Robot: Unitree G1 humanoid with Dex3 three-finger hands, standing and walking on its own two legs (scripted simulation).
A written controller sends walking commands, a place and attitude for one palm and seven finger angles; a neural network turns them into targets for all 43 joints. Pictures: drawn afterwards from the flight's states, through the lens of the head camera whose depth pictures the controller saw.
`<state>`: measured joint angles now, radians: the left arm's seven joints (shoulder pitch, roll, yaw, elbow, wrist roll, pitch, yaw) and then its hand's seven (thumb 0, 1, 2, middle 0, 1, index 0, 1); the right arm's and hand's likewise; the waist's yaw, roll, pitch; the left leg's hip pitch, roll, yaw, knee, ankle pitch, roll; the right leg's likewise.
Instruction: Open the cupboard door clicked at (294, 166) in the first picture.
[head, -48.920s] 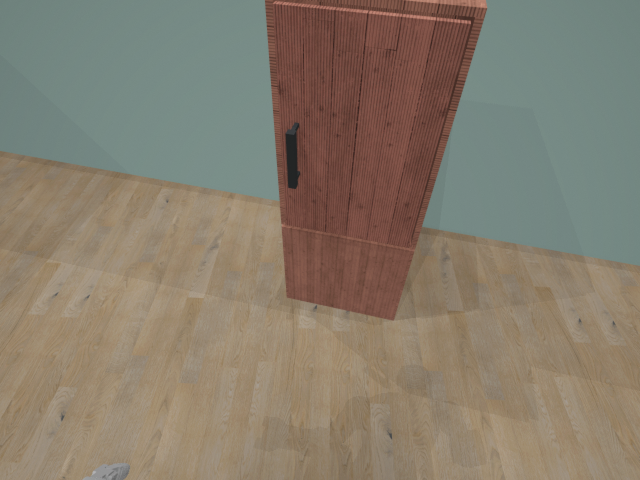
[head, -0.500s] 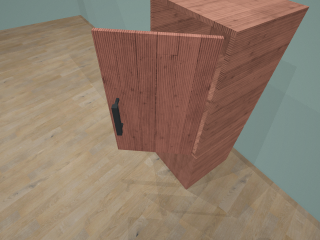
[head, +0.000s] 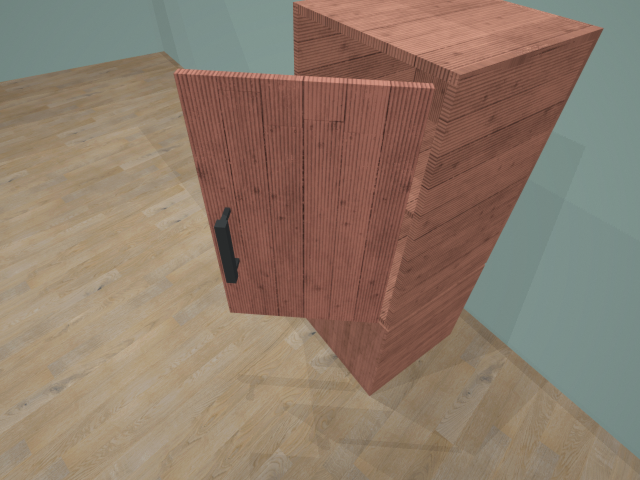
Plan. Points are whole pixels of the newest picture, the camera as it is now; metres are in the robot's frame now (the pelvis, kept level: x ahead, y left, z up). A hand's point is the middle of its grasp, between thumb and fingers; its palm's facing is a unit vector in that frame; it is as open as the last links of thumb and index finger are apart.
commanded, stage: look again from close up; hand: left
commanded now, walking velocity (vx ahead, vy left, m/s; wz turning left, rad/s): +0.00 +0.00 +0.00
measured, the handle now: (229, 246) +0.55 +0.21 -0.07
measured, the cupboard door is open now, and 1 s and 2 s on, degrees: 50 50 50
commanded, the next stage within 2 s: raise the hand with hooked fingers in 0.22 s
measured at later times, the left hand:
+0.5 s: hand (148, 465) +0.15 +0.21 -0.03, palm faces +0.26 -0.96 -0.11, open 7.6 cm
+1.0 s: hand (152, 457) +0.17 +0.22 -0.07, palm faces -0.05 -1.00 -0.08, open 10.1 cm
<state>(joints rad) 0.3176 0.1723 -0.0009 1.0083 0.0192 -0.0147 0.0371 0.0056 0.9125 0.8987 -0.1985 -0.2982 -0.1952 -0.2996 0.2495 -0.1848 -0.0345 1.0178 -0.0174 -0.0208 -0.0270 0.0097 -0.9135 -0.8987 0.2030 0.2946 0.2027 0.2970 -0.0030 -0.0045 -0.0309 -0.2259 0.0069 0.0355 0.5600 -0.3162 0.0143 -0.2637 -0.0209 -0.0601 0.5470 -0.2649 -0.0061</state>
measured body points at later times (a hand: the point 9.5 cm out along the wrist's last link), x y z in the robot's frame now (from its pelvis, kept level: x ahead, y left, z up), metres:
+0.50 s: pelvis -0.04 +0.01 -0.01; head -0.04 +0.00 +0.44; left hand +0.13 +0.26 -0.02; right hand +0.07 -0.23 -0.12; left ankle -0.01 +0.11 -0.73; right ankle +0.02 -0.11 -0.73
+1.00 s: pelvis -0.04 +0.01 -0.12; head +0.04 +0.03 +0.33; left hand +0.17 +0.28 -0.06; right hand +0.19 -0.19 -0.18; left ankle -0.01 +0.11 -0.73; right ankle +0.02 -0.11 -0.73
